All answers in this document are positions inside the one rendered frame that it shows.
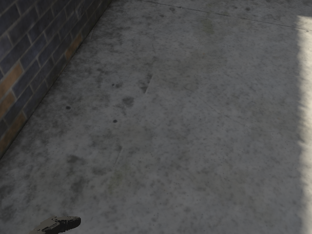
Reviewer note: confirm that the left robot hand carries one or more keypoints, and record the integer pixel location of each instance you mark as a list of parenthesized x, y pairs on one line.
[(56, 225)]

